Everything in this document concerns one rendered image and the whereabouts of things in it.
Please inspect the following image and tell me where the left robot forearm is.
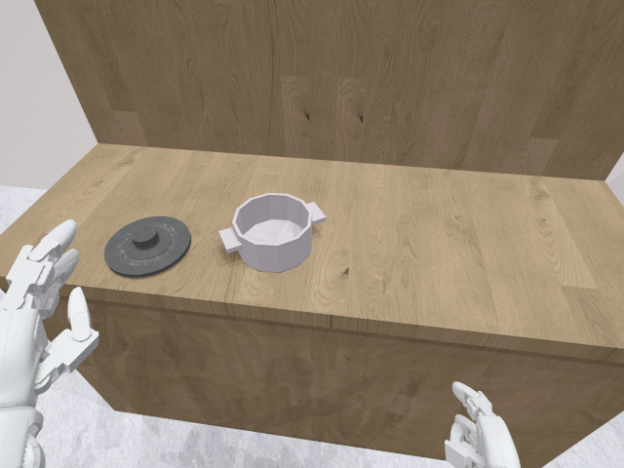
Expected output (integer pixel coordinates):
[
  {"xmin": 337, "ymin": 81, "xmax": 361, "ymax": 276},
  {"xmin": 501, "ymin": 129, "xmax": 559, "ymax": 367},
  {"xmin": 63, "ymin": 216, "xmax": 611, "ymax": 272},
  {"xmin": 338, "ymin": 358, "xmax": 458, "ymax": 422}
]
[{"xmin": 0, "ymin": 407, "xmax": 46, "ymax": 468}]

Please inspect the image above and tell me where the left robot hand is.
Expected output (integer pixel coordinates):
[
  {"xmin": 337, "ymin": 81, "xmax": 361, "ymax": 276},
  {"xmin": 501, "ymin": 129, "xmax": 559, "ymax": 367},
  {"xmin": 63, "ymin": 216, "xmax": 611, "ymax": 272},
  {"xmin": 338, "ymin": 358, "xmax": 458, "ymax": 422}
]
[{"xmin": 0, "ymin": 219, "xmax": 98, "ymax": 408}]

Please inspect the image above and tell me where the table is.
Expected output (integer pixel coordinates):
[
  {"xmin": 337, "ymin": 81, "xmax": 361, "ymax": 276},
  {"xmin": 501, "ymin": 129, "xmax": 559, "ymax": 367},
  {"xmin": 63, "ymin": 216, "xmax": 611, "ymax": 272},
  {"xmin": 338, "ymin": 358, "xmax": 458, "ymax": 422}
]
[{"xmin": 0, "ymin": 0, "xmax": 624, "ymax": 468}]

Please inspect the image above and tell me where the lid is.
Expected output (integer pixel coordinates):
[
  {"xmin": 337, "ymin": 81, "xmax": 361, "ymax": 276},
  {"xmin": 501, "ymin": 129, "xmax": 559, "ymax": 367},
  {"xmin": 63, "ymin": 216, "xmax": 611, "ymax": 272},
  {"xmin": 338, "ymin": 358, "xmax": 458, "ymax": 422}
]
[{"xmin": 104, "ymin": 216, "xmax": 191, "ymax": 278}]

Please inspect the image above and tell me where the pot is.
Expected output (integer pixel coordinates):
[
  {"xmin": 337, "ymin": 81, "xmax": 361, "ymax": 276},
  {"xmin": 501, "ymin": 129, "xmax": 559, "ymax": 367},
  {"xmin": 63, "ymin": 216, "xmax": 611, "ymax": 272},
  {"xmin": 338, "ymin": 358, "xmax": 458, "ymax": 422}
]
[{"xmin": 218, "ymin": 193, "xmax": 326, "ymax": 273}]

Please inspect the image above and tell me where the right robot hand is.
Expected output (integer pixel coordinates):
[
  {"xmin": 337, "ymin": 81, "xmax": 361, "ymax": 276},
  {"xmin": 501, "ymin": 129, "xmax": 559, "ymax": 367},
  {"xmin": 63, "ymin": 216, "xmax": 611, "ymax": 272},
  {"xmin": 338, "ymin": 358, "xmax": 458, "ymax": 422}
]
[{"xmin": 445, "ymin": 381, "xmax": 521, "ymax": 468}]

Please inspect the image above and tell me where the knob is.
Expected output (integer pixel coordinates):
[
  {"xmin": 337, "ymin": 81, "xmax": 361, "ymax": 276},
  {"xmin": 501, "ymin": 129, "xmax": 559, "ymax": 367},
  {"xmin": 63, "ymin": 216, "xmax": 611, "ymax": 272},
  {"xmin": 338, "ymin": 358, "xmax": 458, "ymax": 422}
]
[{"xmin": 131, "ymin": 225, "xmax": 159, "ymax": 248}]

